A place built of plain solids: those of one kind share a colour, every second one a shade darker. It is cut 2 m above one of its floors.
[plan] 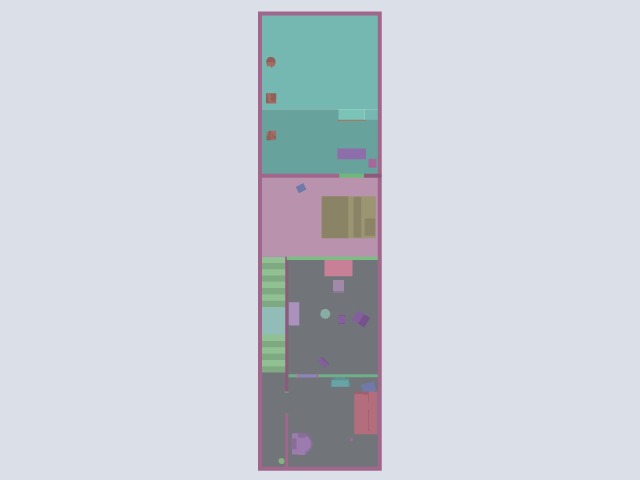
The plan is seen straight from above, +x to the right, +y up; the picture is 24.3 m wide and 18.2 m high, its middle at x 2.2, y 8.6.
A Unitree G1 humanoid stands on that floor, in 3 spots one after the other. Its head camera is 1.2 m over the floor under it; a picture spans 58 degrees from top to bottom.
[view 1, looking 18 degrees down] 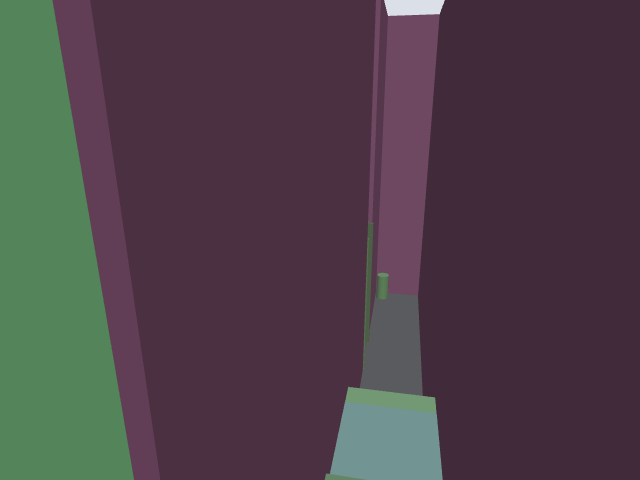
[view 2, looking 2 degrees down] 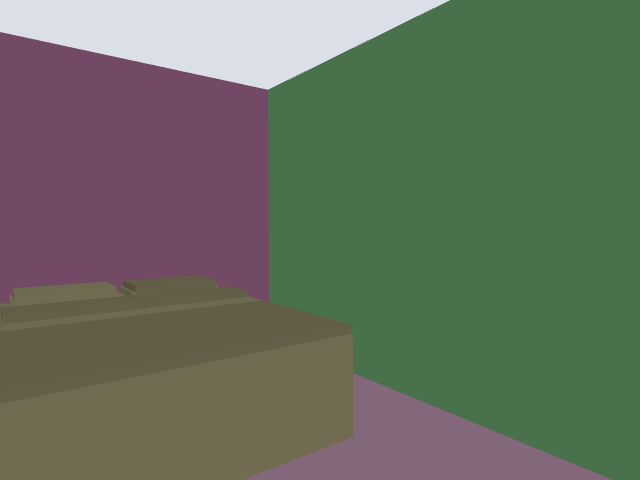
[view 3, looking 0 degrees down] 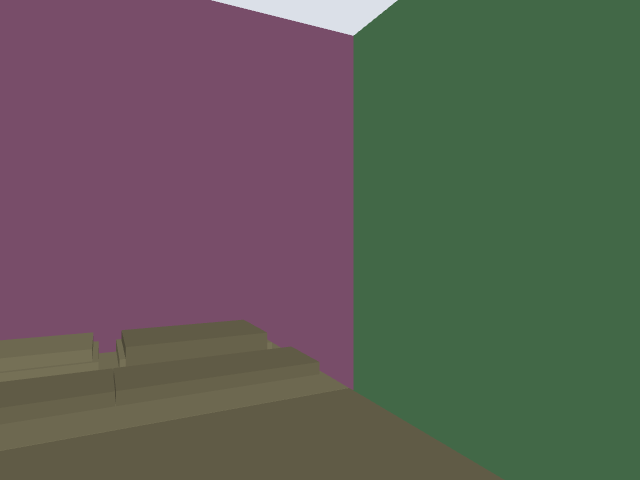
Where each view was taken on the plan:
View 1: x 0.44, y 8.56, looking -79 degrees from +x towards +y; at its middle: wall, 2.44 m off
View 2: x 0.44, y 10.26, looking -37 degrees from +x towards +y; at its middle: bedroom_front_wall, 3.83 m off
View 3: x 1.85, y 9.51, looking -27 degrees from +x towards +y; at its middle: wall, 2.85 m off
